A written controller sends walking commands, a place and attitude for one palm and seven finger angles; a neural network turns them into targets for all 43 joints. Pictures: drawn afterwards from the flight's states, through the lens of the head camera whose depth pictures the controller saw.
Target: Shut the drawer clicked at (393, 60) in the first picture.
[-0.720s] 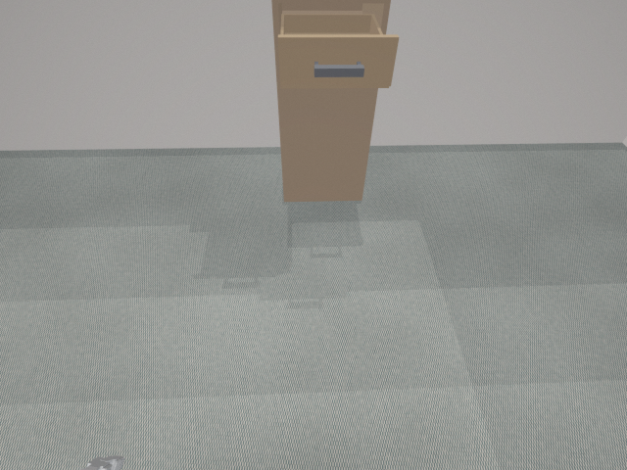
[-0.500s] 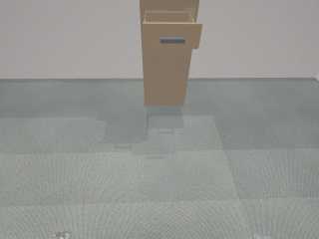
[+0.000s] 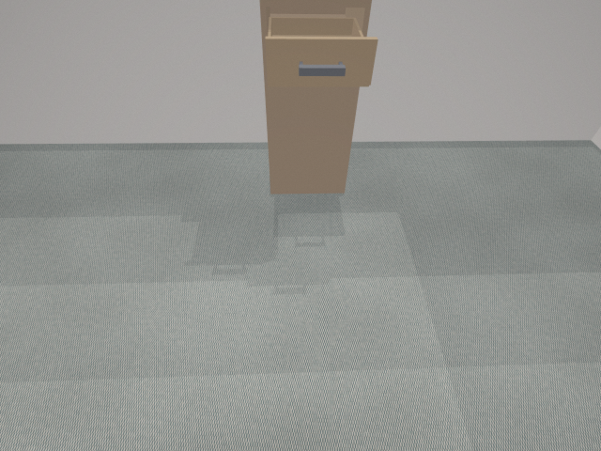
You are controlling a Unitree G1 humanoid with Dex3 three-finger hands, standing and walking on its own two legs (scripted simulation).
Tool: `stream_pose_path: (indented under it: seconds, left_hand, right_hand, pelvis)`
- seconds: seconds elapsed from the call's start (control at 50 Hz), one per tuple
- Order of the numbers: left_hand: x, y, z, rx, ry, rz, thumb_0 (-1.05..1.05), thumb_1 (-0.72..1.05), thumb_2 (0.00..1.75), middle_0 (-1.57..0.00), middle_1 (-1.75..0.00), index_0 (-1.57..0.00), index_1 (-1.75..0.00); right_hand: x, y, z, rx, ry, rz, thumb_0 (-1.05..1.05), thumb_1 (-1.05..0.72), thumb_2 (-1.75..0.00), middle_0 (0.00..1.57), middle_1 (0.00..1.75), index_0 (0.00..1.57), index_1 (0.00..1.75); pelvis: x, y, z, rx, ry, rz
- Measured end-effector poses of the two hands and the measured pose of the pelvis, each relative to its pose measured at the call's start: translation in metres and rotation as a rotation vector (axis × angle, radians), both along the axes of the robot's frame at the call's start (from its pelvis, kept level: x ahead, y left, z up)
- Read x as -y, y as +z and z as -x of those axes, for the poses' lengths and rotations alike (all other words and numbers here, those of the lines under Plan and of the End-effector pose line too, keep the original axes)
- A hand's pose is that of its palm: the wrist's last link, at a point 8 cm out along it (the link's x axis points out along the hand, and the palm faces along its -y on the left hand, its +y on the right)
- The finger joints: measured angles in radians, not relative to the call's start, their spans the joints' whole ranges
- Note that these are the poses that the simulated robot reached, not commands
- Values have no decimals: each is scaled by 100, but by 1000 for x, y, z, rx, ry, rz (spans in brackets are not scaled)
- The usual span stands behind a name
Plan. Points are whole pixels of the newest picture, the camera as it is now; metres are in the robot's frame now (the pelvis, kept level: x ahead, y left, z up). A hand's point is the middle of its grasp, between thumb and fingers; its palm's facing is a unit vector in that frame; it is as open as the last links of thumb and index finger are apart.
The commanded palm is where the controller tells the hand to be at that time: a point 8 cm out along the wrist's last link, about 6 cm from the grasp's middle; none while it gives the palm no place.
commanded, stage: stand and wait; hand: left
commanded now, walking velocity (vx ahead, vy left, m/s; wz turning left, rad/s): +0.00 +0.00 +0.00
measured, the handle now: (321, 67) +1.14 +0.00 +0.01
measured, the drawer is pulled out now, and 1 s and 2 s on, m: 0.27 0.27 0.27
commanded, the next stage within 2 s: look at it before walking up in 0.14 s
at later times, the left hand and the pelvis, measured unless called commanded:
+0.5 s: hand out of the picture +0.07 +0.25 -0.16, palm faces -0.03 -0.95 -0.32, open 7.4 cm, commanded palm none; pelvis +0.00 +0.00 +0.00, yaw +0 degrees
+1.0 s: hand out of the picture +0.05 +0.23 -0.17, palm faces -0.05 -0.96 -0.29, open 7.4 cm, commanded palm none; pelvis +0.01 +0.00 +0.00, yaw -3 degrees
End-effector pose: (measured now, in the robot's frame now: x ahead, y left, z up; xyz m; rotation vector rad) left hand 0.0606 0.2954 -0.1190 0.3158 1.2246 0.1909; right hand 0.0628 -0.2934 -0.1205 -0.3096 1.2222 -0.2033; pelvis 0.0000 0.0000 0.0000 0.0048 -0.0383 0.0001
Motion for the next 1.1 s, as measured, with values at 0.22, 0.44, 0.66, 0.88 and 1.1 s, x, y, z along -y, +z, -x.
stream_pose_path:
  seconds: [0.22, 0.44, 0.66, 0.88, 1.1]
  left_hand:
    - [4, 0, -3, 13, -11, 9, 0, 90, 90, -20, -30, -21, -30]
    - [5, 0, -7, 24, -12, 16, 0, 90, 90, -20, -30, -21, -30]
    - [2, 0, -4, 16, -4, 11, 0, 90, 90, -20, -30, -21, -30]
    - [1, 0, 2, -3, 6, 5, 0, 90, 90, -20, -30, -21, -30]
    - [46, -27, 15, -142, -20, 99, 0, 90, 90, -20, -30, -20, -30]
  right_hand:
    - [-3, 0, 3, 1, 1, -9, 0, -90, -90, 20, 30, 21, 30]
    - [-5, 2, -4, 20, 4, -8, 0, -90, -90, 20, 30, 21, 30]
    - [-4, 4, -9, 24, 11, -4, 0, -90, -90, 20, 30, 21, 30]
    - [-5, 3, -9, 16, 14, -6, 0, -90, -90, 20, 30, 21, 30]
    - [-24, -28, 25, -24, -136, -98, 0, -90, -90, 20, 30, 21, 30]
  pelvis:
    - [0, 1, 3, -5, -1, 0]
    - [-1, 1, 2, -2, -2, 1]
    - [-1, 2, 1, -1, 1, 1]
    - [-1, 2, 0, -3, -3, 1]
    - [10, -14, -31, -18, -125, -14]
